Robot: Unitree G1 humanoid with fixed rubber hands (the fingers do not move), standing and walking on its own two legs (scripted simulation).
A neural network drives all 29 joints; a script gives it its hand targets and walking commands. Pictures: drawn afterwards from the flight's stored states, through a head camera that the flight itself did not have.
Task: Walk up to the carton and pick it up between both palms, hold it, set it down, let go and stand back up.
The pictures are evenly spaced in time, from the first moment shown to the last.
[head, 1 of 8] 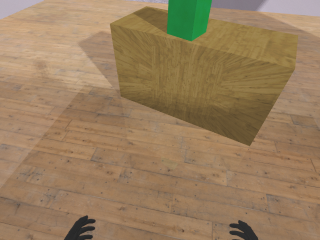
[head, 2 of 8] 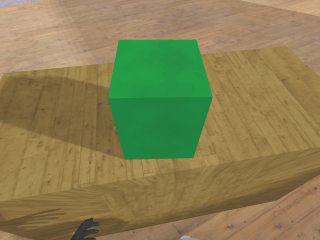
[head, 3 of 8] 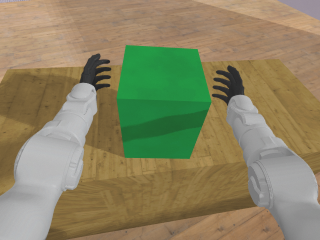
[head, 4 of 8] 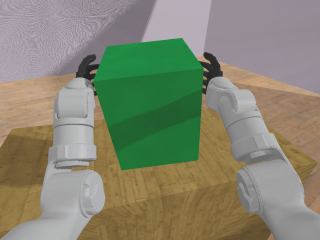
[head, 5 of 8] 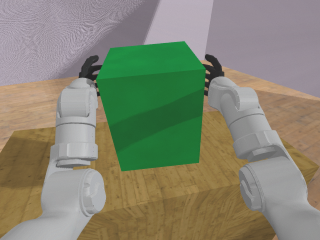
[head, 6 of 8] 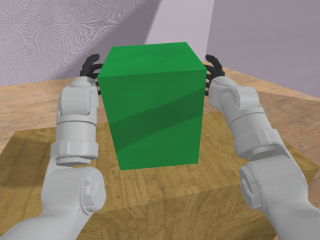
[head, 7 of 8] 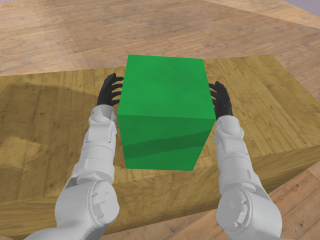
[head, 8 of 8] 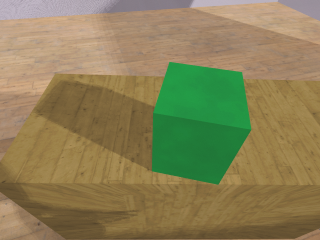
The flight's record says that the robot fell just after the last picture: no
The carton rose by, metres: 0.26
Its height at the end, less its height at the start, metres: +0.00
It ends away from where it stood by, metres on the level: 0.03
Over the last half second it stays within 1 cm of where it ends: yes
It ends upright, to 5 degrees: yes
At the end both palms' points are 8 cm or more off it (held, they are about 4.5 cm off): yes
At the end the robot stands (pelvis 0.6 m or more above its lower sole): yes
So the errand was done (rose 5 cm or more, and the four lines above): yes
